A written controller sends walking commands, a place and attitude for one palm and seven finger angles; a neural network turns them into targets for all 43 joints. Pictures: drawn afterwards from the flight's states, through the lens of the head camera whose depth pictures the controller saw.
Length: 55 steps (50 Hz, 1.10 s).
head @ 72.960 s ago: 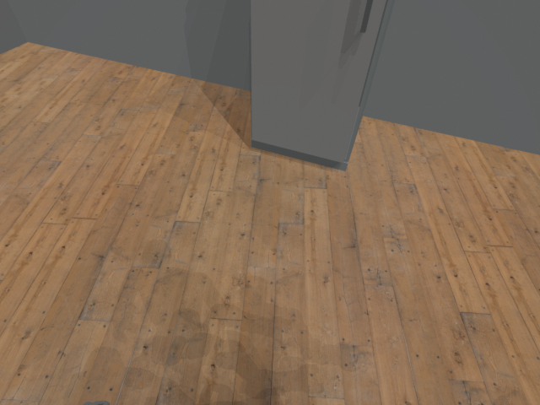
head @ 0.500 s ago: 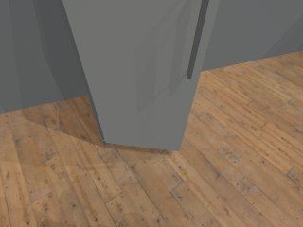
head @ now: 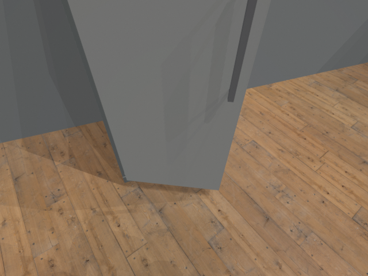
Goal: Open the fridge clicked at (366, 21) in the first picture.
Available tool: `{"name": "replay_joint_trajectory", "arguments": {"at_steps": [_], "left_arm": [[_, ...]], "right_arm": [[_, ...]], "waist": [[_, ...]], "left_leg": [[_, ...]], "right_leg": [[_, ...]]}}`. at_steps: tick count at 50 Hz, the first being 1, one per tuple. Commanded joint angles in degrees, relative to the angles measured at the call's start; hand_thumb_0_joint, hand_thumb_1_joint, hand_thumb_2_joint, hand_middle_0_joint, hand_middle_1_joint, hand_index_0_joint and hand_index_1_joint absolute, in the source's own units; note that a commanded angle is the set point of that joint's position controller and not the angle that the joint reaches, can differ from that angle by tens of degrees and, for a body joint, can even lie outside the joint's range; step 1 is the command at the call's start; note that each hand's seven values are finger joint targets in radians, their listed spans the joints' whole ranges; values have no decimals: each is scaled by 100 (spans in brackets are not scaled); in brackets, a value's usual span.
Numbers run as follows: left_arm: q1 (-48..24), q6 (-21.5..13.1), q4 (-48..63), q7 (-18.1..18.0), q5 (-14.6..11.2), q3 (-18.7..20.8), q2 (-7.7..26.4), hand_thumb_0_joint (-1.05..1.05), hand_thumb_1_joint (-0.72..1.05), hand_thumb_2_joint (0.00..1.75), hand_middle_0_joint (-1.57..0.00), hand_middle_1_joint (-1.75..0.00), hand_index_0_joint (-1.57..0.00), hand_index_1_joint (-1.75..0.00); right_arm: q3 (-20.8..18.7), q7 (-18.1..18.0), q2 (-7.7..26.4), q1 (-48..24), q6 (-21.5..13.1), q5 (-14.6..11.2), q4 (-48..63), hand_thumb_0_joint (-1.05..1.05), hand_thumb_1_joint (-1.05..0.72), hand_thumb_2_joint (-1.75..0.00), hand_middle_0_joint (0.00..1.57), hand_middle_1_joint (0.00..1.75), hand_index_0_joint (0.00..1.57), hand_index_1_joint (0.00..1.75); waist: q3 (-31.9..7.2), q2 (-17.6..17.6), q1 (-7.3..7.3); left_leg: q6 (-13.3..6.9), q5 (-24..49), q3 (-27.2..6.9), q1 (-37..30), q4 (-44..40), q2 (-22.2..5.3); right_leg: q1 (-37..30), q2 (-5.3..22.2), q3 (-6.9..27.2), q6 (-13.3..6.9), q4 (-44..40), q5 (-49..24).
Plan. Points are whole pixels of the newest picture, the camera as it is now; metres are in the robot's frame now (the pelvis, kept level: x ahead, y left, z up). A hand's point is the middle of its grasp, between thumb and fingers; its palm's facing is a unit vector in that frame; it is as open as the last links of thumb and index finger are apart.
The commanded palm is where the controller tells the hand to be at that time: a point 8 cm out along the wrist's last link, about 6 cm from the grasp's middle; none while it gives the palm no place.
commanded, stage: take the last steps up to it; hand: right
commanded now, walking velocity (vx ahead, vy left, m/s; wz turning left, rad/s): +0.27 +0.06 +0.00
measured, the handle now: (242, 40) +0.67 -0.11 +0.20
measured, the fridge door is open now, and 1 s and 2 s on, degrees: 27 27 27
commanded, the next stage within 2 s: come to a stop and stand still in 0.32 s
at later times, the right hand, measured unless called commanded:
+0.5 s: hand (247, 228) +0.30 -0.16 -0.17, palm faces +0.00 +0.97 -0.23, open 7.3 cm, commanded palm none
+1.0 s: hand (263, 246) +0.25 -0.20 -0.17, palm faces +0.09 +0.97 -0.23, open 7.3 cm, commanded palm none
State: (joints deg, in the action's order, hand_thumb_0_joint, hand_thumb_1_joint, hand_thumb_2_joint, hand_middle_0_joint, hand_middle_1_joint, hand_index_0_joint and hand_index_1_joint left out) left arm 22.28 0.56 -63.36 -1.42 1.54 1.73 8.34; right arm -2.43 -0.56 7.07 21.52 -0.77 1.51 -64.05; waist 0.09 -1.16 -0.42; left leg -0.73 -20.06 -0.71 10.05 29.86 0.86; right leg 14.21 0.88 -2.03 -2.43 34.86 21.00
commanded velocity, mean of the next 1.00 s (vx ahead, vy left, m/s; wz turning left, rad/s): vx -0.02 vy -0.02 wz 0.01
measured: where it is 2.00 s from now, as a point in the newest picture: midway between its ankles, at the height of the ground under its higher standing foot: outside the picture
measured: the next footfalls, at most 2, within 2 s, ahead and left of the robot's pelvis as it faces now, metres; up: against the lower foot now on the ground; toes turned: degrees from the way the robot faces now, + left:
left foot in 0.50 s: +0.31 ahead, +0.13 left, +0.00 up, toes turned +4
right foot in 0.90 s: +0.23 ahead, -0.12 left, +0.00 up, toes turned -2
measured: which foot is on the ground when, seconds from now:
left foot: down 0.00-0.10, up 0.12-0.48, down 0.50-0.90, up 0.92-1.00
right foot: down 0.00-0.48, up 0.50-0.88, down 0.90-1.00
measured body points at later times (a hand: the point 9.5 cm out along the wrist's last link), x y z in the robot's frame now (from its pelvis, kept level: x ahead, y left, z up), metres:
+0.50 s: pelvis +0.17 +0.03 -0.01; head +0.21 +0.04 +0.43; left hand +0.03 +0.22 -0.16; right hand +0.29 -0.21 -0.15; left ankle +0.27 +0.13 -0.74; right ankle +0.01 -0.09 -0.72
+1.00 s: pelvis +0.18 +0.00 +0.00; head +0.22 -0.01 +0.45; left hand +0.28 +0.24 -0.14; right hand +0.25 -0.25 -0.15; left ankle +0.23 +0.13 -0.71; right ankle +0.19 -0.12 -0.73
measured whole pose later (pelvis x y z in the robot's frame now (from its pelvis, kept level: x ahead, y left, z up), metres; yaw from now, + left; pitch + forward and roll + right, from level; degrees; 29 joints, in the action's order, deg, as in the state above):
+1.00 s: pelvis +0.18 +0.00 +0.00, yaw -2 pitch +0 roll +1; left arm 9.5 1.5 -53.5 -1.3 2.4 1.9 10.2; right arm -4.4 -0.9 12.4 9.4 3.1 1.6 -55.1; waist 4.5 1.3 1.1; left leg 0.8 -24.0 0.6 24.3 44.0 -0.3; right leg 16.5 0.8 0.5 -0.2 32.8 16.2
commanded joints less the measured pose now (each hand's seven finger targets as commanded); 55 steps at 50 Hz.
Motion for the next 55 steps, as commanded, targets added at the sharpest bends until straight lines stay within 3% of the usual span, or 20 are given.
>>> {"name": "replay_joint_trajectory", "arguments": {"at_steps": [1,3,4,5,6,8,11,19,22,23,24,25,29,42,43,45,46,49,52,55], "left_arm": [[-285,-280,529,-10,-39,100,321,0,90,90,-20,-30,-20,-30],[350,-341,317,-2,-48,81,288,0,90,90,-20,-30,-20,-30],[1079,-389,35,-30,-2,116,565,0,90,90,-20,-30,-20,-30],[2007,-424,-235,-118,124,232,1057,0,90,90,-20,-30,-20,-30],[2255,-364,-377,-218,150,140,960,0,90,90,-20,-30,-20,-30],[1650,-409,-108,-208,101,50,733,0,90,90,-20,-30,-20,-30],[1190,-528,-25,-219,34,2,658,0,90,90,-20,-30,-20,-30],[1049,-412,-53,-216,44,88,748,0,90,90,-20,-30,-20,-30],[812,-304,-30,-192,-17,153,824,0,90,90,-20,-30,-20,-30],[722,-299,2,-155,-86,153,740,0,90,90,-20,-30,-20,-30],[1033,-319,79,-117,-178,139,352,0,90,90,-20,-30,-20,-30],[1010,-231,207,-153,-230,172,367,0,90,90,-20,-30,-20,-30],[539,120,320,-113,-137,156,192,0,90,90,-20,-30,-20,-30],[-154,115,908,51,-100,291,543,0,90,90,-20,-30,-20,-30],[-32,75,854,56,-90,297,650,0,90,90,-20,-30,-20,-30],[-510,43,1138,14,69,364,1374,0,90,90,-20,-30,-20,-30],[-947,32,1301,-18,108,309,1347,0,90,90,-20,-30,-20,-30],[-1275,-43,1310,-97,92,215,1179,0,90,90,-20,-30,-20,-30],[-1076,-62,1127,-101,11,206,1129,0,90,90,-20,-30,-20,-30],[-811,-89,989,-44,-139,166,787,0,90,90,-20,-30,-20,-30]], "right_arm": [[-230,-98,779,618,-116,9,36,0,-90,-90,20,30,20,30],[-216,-88,750,147,-106,-2,167,0,-90,-90,20,30,20,30],[-183,-48,514,-3,-92,-35,267,0,-90,-90,20,30,20,30],[-117,-15,308,-229,-99,-50,482,0,-90,-90,20,30,20,30],[-136,-28,470,-684,-120,12,634,0,-90,-90,20,30,20,30],[-147,26,442,-807,-147,-29,639,0,-90,-90,20,30,20,30],[-136,149,261,-703,-37,-32,695,0,-90,-90,20,30,20,30],[-124,156,351,-1395,-9,-83,1060,0,-90,-90,20,30,20,30],[-217,60,617,-274,-68,-60,769,0,-90,-90,20,30,20,30],[-287,3,850,404,-129,-28,590,0,-90,-90,20,30,20,30],[-388,-103,1342,785,-182,10,480,0,-90,-90,20,30,20,30],[-354,-139,1548,697,-162,-46,565,0,-90,-90,20,30,20,30],[-186,-262,1023,-1165,54,9,1114,0,-90,-90,20,30,20,30],[-389,-148,1313,-1254,150,65,1307,0,-90,-90,20,30,20,30],[-368,-143,1232,-1273,187,16,1312,0,-90,-90,20,30,20,30],[-254,-106,742,-1241,277,-57,1426,0,-90,-90,20,30,20,30],[-258,-78,830,-1248,296,-31,1398,0,-90,-90,20,30,20,30],[-265,-25,813,-816,284,-6,1161,0,-90,-90,20,30,20,30],[-147,-18,757,-593,161,-36,1040,0,-90,-90,20,30,20,30],[-114,-113,1113,-431,15,-25,821,0,-90,-90,20,30,20,30]], "waist": [[948,1065,70],[727,447,-335],[632,-600,-576],[501,-1975,-801],[705,-1661,-836],[870,52,-473],[797,-583,-190],[715,-603,-117],[184,-457,434],[-146,-127,752],[-740,1020,702],[-920,888,518],[75,591,-120],[-379,1008,-192],[-344,699,-265],[143,-1405,-149],[314,-1001,-58],[5,-1060,214],[-265,-672,187],[-317,241,18]], "left_leg": [[-1233,-632,-2054,-321,-1518,-1580],[-903,126,-1126,552,-627,-1163],[-532,318,-355,1502,784,-360],[-184,-666,543,2870,2647,230],[-250,-1084,76,3383,3655,14],[-191,-485,-39,3309,4045,-451],[-46,230,217,3055,3534,-464],[-234,986,689,1667,1009,-141],[-345,1531,798,-57,233,101],[-449,2591,362,-1182,-8,-270],[-1002,5112,-1546,-2140,-219,-1827],[-1456,6152,-2021,-1493,-608,-2558],[-1249,3731,-1144,934,-1028,-2081],[-696,2042,-867,829,-696,-1580],[-443,1370,-660,1165,-468,-1370],[250,-856,312,1550,826,-179],[216,-1023,69,1047,1497,-131],[183,-618,7,967,2028,-1],[217,-14,204,571,467,-15],[-146,2007,-1030,-40,-973,-860]], "right_leg": [[1504,193,-118,32,721,335],[-45,225,-127,0,-528,-104],[-1250,679,772,-247,-1325,-628],[-2349,2000,2665,-696,-1798,-2009],[-2422,2314,3034,-697,-1881,-3409],[-1752,2209,2009,-980,-1635,-4364],[-1461,1577,906,-654,-1929,-3939],[-1257,1415,188,-563,-1757,-4700],[-1006,1236,36,-301,-362,-5130],[-312,846,-112,-76,699,-4195],[756,-136,-363,184,2430,-642],[500,-255,168,144,3524,1596],[497,262,576,196,3358,1020],[-289,-23,98,382,-13,-187],[-785,84,177,316,-787,-692],[100,1910,2174,-604,-2027,-1332],[1014,1972,2207,-913,-2244,-885],[341,1333,1302,-752,-1664,-2656],[-458,1112,956,-569,-1158,-3410],[-183,313,418,103,-504,-1731]]}}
